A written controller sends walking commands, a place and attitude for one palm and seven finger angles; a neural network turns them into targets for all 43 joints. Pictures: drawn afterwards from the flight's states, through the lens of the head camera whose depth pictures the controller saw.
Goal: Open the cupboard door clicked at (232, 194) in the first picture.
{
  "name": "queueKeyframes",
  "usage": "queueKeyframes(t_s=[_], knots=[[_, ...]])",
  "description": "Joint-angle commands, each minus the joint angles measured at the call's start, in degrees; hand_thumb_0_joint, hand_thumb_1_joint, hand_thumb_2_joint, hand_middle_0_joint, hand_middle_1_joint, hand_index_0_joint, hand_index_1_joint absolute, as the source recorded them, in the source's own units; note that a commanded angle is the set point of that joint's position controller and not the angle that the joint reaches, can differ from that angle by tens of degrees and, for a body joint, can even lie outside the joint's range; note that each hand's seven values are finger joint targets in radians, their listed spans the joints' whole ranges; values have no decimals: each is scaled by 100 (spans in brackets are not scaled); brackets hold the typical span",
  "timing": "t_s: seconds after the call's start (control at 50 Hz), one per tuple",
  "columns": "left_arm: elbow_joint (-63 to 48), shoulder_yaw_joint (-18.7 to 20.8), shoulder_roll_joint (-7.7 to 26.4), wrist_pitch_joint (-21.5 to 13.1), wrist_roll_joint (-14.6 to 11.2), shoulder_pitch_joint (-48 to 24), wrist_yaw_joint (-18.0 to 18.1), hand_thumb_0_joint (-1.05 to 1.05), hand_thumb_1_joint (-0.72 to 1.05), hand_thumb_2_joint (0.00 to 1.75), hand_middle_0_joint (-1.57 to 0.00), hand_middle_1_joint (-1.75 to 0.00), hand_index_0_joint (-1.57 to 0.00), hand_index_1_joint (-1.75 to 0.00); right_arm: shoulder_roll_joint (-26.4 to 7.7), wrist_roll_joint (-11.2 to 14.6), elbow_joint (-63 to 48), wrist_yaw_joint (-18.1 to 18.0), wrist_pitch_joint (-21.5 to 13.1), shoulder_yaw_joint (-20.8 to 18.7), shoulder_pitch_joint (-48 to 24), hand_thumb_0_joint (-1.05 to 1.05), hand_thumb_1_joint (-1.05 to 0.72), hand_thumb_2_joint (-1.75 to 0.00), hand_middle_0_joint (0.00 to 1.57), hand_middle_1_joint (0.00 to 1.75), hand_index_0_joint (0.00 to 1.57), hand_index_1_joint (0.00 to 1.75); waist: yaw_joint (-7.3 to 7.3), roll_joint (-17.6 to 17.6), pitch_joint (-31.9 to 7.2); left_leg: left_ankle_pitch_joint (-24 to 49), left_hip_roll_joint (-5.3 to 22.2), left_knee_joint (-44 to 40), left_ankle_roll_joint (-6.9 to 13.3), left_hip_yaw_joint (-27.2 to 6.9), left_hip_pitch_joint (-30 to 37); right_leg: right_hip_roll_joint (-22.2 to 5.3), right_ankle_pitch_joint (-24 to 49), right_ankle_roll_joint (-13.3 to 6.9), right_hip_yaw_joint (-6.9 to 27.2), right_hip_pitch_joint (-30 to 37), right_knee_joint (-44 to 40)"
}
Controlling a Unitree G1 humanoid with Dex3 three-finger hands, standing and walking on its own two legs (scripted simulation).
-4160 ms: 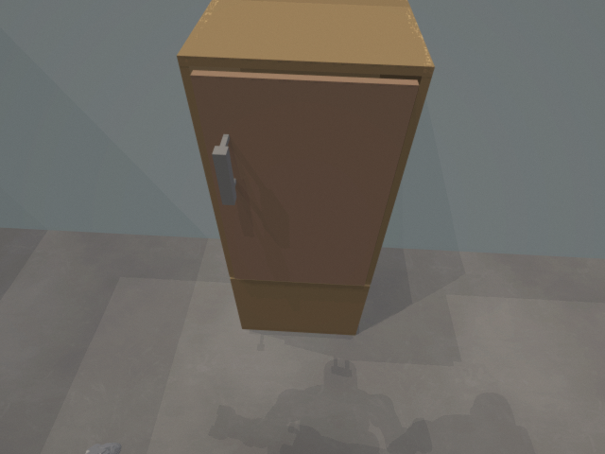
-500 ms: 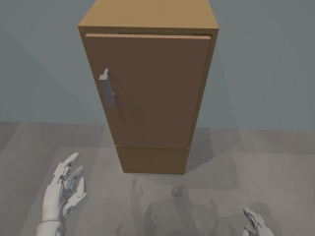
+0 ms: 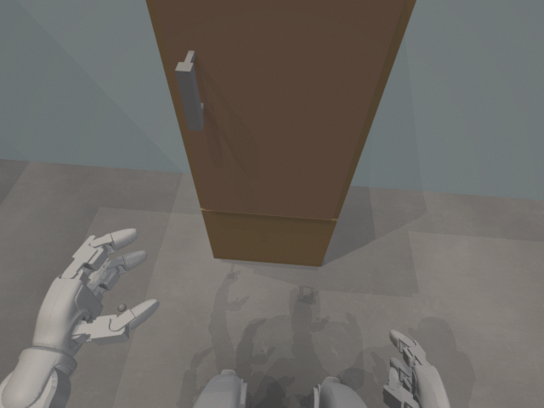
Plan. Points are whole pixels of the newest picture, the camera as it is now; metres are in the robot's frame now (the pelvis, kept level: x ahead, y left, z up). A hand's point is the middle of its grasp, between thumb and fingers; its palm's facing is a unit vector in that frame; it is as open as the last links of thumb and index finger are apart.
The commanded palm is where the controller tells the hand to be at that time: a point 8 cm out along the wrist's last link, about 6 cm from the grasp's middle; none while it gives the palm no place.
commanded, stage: raise the hand with hooked fingers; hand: left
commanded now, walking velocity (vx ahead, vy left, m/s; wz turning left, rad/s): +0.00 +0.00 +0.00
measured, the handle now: (193, 91) +0.60 +0.19 +0.10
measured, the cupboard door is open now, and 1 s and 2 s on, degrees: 0 0 0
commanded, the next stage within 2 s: move the hooked fingers beside the handle in 1.38 s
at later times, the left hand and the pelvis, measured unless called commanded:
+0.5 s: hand (83, 262) +0.27 +0.26 +0.09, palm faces +0.02 -1.00 -0.06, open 13.3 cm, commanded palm +0.25 +0.31 +0.10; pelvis +0.02 +0.02 +0.03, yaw +0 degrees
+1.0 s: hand (63, 210) +0.32 +0.29 +0.12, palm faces +0.01 -1.00 -0.04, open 14.0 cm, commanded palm +0.29 +0.33 +0.12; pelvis +0.02 +0.01 +0.04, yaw -1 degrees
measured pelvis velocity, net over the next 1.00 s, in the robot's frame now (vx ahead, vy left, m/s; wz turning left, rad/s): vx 0.02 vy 0.01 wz -0.01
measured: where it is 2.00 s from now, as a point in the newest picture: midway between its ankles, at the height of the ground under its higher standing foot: outside the picture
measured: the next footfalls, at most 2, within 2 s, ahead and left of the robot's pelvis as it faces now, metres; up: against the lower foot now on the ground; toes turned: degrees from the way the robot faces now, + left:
none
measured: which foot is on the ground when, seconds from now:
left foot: down 0.00-1.00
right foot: down 0.00-1.00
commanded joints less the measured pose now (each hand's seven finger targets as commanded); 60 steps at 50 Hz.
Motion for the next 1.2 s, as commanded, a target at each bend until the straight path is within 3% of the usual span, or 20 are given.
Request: queueKeyframes(t_s=[0.0,0.06,0.12,0.16,0.22,0.28,0.32,0.46,0.54,0.68,0.72,0.78,0.8,0.84,0.92,1.02,1.04,1.08,1.14,1.18], knots=[[-1074,689,797,-338,-259,-63,206,0,4,53,-26,-86,-26,-86,-1028,11,-1040,-123,-467,-525,-325,0,-90,-90,20,30,20,30,39,-110,-1280,1228,-174,-1412,104,-41,678,80,409,47,330,1327,-1231],[-926,663,843,-525,-219,-294,221,0,-3,50,-27,-90,-27,-90,-1097,-10,-977,-116,-534,-524,-223,0,-90,-90,20,30,20,30,-15,46,-1150,1143,-176,-1491,98,-18,751,73,326,30,323,1223,-1265],[-720,685,924,-601,-232,-387,146,0,-10,47,-27,-94,-27,-94,-1195,12,-959,-113,-574,-544,-125,0,-90,-90,20,30,20,30,-54,-116,-1018,1125,-169,-1578,97,-41,822,100,339,7,280,1210,-1298],[-898,615,949,-632,-192,-521,102,0,-15,45,-27,-98,-27,-98,-1218,23,-971,-105,-607,-539,-73,0,-90,-90,20,30,20,30,-34,298,-1147,1245,-167,-1694,78,-37,1083,89,513,-16,237,1241,-1280],[-871,759,1137,-559,-207,-685,121,0,-22,42,-28,-102,-28,-102,-1274,28,-949,-117,-597,-540,-6,0,-90,-90,20,30,20,30,-39,203,-1083,1415,-143,-1783,55,-101,1226,134,702,-36,157,1291,-1276],[-905,778,1147,-521,-193,-796,152,0,-29,39,-29,-107,-29,-107,-1263,43,-943,-120,-572,-531,34,0,-90,-90,20,30,20,30,-39,483,-1114,1621,-128,-1882,17,-94,1473,125,903,-28,121,1326,-1311],[-792,867,1266,-447,-205,-966,155,0,-34,37,-29,-110,-29,-110,-1295,21,-934,-122,-543,-515,60,0,-90,-90,20,30,20,30,-62,399,-1010,1718,-121,-1908,9,-119,1502,156,1010,-38,97,1359,-1323],[-486,989,1461,-195,-247,-1541,-84,0,-50,30,-30,-120,-30,-120,-1312,51,-938,-151,-448,-463,62,0,-90,-90,20,30,20,30,-69,447,-1139,2068,-122,-2007,-17,-91,1792,158,1424,-36,127,1658,-1486],[-259,1084,1626,-71,-286,-1934,-252,0,-50,30,-30,-120,-30,-120,-1319,44,-899,-163,-417,-417,62,0,-90,-90,20,30,20,30,-73,529,-1185,2357,-125,-2038,-24,-81,1947,173,1709,-44,139,1777,-1547],[388,1343,1922,96,-358,-2529,-531,0,-50,30,-30,-120,-30,-120,-1350,57,-849,-228,-340,-393,41,0,-90,-90,20,30,20,30,-70,207,-1140,2206,-152,-2162,15,-39,1949,161,1715,-31,184,1967,-1750],[502,1418,2059,113,-392,-2774,-615,0,-50,30,-30,-120,-30,-120,-1365,46,-837,-240,-328,-367,48,0,-90,-90,20,30,20,30,-29,389,-1187,2270,-172,-2182,1,-48,2020,166,1764,-73,206,2058,-1753],[603,1509,2159,83,-420,-2928,-707,0,-50,30,-30,-120,-30,-120,-1358,57,-807,-250,-326,-384,73,0,-90,-90,20,30,20,30,-43,277,-1303,2333,-167,-2220,36,-3,2097,143,1885,-38,256,2185,-1860],[633,1534,2215,81,-400,-3009,-720,0,-50,30,-30,-120,-30,-120,-1362,64,-795,-257,-327,-386,70,0,-90,-90,20,30,20,30,-36,441,-1313,2364,-167,-2232,37,13,2137,138,1911,-42,269,2181,-1863],[764,1615,2351,103,-415,-3203,-771,0,-50,30,-30,-120,-30,-120,-1374,54,-777,-257,-306,-372,100,0,-90,-90,20,30,20,30,-38,441,-1271,2393,-166,-2274,33,-3,2170,157,1929,-59,266,2209,-1891],[1148,1508,2159,180,-452,-2924,-882,0,-50,30,-30,-120,-30,-120,-1394,72,-820,-234,-295,-397,143,0,-90,-90,20,30,20,30,27,283,-1189,2504,-181,-2315,47,22,2129,156,2045,-74,269,2308,-1938],[1047,1594,2277,123,-433,-2990,-810,0,-50,30,-30,-120,-30,-120,-1409,54,-858,-185,-248,-431,157,0,-90,-90,20,30,20,30,14,182,-1099,2346,-188,-2336,67,57,2039,146,1971,-55,306,2319,-1989],[885,1643,2346,58,-405,-3079,-783,0,-50,30,-30,-120,-30,-120,-1397,51,-872,-179,-246,-436,152,0,-90,-90,20,30,20,30,24,322,-1270,2331,-191,-2352,71,72,2108,136,1953,-45,323,2348,-1976],[861,1636,2306,-13,-392,-3075,-720,0,-50,30,-30,-120,-30,-120,-1370,55,-864,-184,-240,-430,145,0,-90,-90,20,30,20,30,3,384,-1219,2233,-191,-2373,70,80,2100,132,1852,-35,324,2299,-1997],[843,1714,2392,-92,-393,-3152,-689,0,-50,30,-30,-120,-30,-120,-1372,43,-842,-204,-231,-427,145,0,-90,-90,20,30,20,30,-5,341,-1263,2181,-193,-2364,85,99,2088,130,1844,-29,379,2382,-2010],[899,1599,2256,-110,-387,-3114,-698,0,-50,30,-30,-120,-30,-120,-1342,64,-822,-221,-235,-419,123,0,-90,-90,20,30,20,30,-46,341,-1204,2098,-189,-2368,93,116,2104,122,1801,-11,390,2340,-2047]])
